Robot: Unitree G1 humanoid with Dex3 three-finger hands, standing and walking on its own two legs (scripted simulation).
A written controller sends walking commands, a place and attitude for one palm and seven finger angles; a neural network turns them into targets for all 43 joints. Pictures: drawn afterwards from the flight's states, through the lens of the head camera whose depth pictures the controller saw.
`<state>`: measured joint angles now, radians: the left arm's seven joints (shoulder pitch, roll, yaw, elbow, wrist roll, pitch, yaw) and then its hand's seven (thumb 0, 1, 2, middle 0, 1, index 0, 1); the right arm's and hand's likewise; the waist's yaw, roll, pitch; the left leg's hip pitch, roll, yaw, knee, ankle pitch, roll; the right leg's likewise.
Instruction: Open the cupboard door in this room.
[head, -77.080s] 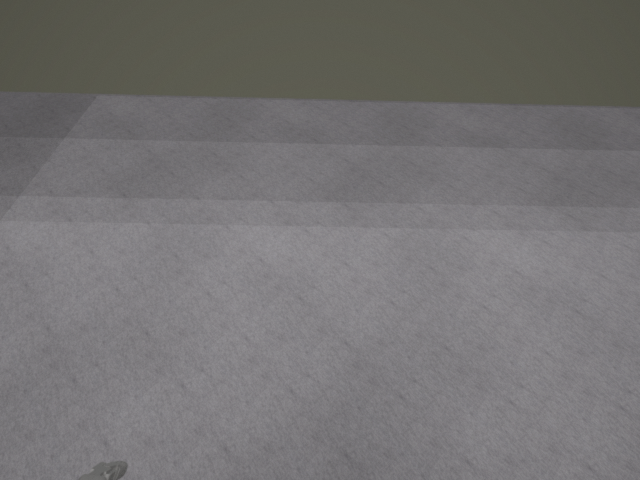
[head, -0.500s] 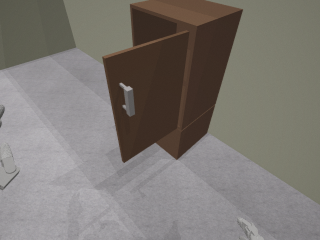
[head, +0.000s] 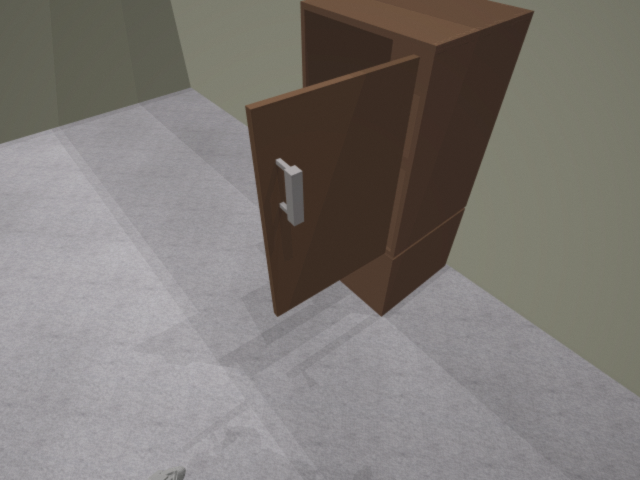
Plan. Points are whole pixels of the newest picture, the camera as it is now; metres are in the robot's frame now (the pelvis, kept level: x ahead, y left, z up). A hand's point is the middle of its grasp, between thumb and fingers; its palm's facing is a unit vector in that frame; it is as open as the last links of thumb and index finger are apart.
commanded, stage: let the arm hang, fingers relaxed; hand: left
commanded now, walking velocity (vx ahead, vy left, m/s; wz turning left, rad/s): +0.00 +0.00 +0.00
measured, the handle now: (288, 191) +0.62 +0.08 +0.02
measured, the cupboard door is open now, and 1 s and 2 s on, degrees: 86 86 86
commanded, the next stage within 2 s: look to check the result in 0.86 s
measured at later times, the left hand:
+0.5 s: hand out of the picture -0.02 +0.20 -0.16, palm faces +0.01 -0.97 -0.24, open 7.3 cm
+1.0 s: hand out of the picture +0.05 +0.19 -0.16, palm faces -0.01 -0.97 -0.23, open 7.3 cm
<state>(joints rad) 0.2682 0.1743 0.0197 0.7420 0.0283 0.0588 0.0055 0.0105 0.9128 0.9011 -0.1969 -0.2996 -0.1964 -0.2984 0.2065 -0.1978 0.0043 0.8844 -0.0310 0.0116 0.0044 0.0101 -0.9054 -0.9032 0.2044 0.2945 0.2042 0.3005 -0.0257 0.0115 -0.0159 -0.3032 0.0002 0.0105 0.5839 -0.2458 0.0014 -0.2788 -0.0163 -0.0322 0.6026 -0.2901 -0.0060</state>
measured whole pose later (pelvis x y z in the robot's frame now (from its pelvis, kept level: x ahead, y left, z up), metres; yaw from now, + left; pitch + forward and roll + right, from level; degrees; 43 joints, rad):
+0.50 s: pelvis +0.00 +0.01 +0.01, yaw +0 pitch -1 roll +0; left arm 0.28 0.19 0.01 1.16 0.01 0.01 0.02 0.01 0.92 0.90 -0.20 -0.30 -0.20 -0.30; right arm 0.28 -0.16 -0.01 1.13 -0.02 0.02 -0.02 0.01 -0.91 -0.90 0.20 0.29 0.20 0.30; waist 0.00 0.02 0.06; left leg -0.23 -0.01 0.02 0.41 -0.16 0.01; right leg -0.21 -0.02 -0.03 0.43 -0.20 0.00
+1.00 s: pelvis +0.02 +0.00 +0.02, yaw -1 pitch -1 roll +0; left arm 0.19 0.18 0.01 1.13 0.01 -0.01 0.02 0.01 0.91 0.90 -0.20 -0.30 -0.20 -0.30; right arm 0.23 -0.17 -0.01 1.13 -0.02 0.01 -0.02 0.01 -0.91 -0.90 0.20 0.29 0.20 0.30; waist -0.01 0.02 0.07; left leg -0.19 0.00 0.02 0.38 -0.17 0.00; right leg -0.17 -0.01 -0.02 0.40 -0.21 -0.01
